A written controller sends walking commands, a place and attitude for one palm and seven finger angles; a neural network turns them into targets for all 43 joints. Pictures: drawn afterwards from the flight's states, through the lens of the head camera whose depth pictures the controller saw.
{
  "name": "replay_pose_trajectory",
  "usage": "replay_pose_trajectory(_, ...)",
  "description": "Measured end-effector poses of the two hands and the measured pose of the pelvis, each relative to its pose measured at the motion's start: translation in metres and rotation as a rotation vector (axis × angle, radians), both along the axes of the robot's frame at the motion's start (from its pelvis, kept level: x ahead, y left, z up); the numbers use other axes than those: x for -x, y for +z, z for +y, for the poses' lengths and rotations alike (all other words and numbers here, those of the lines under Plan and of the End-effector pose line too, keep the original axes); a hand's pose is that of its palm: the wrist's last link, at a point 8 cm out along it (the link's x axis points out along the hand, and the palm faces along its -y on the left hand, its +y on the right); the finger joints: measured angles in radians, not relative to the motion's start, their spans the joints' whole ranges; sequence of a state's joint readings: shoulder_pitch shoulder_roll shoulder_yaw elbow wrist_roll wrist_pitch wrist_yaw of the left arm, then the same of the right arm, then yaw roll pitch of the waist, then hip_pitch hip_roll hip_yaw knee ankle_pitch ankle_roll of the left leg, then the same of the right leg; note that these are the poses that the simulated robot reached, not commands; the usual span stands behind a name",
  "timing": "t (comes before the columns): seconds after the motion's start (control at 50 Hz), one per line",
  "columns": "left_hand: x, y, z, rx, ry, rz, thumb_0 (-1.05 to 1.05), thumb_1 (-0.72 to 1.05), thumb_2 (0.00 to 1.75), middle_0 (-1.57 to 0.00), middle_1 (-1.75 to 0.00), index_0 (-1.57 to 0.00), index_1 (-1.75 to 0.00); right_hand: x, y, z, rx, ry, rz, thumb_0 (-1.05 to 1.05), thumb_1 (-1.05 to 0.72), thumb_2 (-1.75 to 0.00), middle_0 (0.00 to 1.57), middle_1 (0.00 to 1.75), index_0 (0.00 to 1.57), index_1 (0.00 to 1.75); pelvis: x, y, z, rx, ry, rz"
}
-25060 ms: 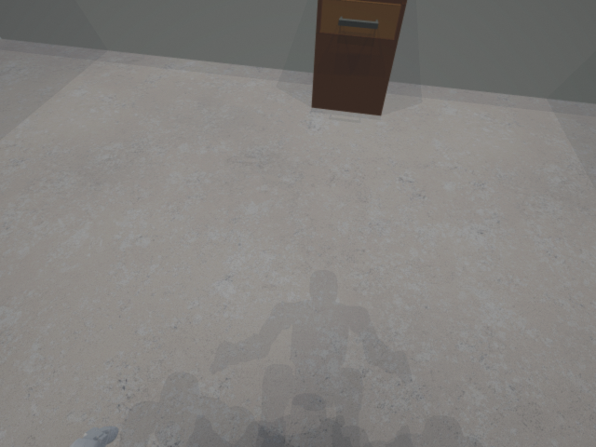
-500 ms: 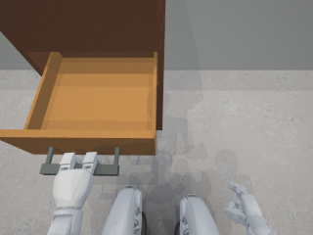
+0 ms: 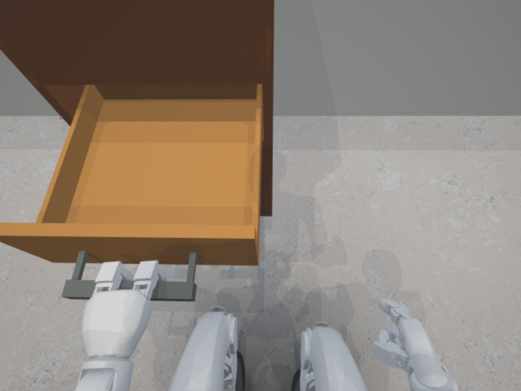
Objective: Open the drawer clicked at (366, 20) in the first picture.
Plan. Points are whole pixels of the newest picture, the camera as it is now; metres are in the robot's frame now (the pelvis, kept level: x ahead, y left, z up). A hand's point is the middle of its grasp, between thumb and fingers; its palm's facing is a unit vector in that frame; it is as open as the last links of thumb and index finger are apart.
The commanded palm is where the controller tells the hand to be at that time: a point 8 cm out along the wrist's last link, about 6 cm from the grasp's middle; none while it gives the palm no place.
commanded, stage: pull the drawer open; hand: left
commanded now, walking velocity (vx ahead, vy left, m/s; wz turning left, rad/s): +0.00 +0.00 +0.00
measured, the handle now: (134, 274) +0.28 +0.23 -0.06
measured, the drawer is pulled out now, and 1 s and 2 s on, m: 0.29 0.30 0.30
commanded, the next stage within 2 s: open the thumb to release the handle in 0.40 s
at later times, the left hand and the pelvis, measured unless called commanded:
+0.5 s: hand (135, 326) +0.21 +0.22 -0.08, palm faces -0.11 -0.10 -0.99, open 6.3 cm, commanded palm +0.20 +0.22 -0.03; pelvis +0.00 +0.00 +0.00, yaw +0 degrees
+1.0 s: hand (129, 324) +0.21 +0.23 -0.08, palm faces -0.07 -0.09 -0.99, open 12.1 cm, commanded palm +0.19 +0.22 -0.03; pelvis -0.02 +0.00 +0.00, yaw +1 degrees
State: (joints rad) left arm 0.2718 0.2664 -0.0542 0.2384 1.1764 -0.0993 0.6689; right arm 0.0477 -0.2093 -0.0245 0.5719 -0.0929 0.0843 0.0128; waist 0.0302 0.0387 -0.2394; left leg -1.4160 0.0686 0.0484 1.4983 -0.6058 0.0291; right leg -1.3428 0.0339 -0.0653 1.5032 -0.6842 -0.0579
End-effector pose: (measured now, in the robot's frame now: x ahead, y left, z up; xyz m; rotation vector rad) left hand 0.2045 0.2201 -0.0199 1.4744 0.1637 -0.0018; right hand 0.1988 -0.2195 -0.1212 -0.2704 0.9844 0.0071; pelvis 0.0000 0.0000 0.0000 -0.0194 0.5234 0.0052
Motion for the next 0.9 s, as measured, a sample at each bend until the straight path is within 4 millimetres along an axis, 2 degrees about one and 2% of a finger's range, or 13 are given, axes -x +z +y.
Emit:
replay_pose_trajectory(0.5, 0.010, 0.001, 0.000, 0.004, 0.002, 0.012, 0.03, 0.67, 0.73, -0.25, -1.32, -0.35, -1.27, -0.004, -0.002, 0.002, -0.004, 0.012, -0.014, 0.01, -0.91, -0.90, 0.20, 0.30, 0.20, 0.30, 0.001, -0.002, -0.001, -0.003, 0.001, 0.002)
replay_pose_trajectory(0.64, 0.007, -0.003, 0.005, -0.017, 0.010, -0.035, 0.01, 0.63, 0.76, -0.29, -1.32, -0.37, -1.30, 0.000, -0.011, 0.000, 0.016, 0.032, 0.005, 0.01, -0.91, -0.90, 0.20, 0.30, 0.20, 0.30, 0.006, -0.007, -0.002, 0.005, 0.018, 0.003)
replay_pose_trajectory(0.76, 0.005, -0.001, 0.009, -0.015, 0.052, -0.027, 0.00, 0.45, 0.70, -0.33, -1.30, -0.38, -1.30, 0.009, -0.009, 0.000, 0.011, 0.016, 0.014, 0.01, -0.91, -0.90, 0.20, 0.30, 0.20, 0.30, 0.011, -0.005, -0.002, 0.008, 0.021, -0.011)
replay_pose_trajectory(0.9, 0.009, 0.001, 0.009, -0.011, 0.028, -0.014, 0.00, 0.06, 0.54, -0.31, -1.26, -0.36, -1.26, 0.020, -0.002, -0.001, 0.018, 0.000, 0.011, 0.01, -0.91, -0.90, 0.20, 0.30, 0.20, 0.30, 0.014, -0.002, 0.000, 0.014, 0.019, -0.022)
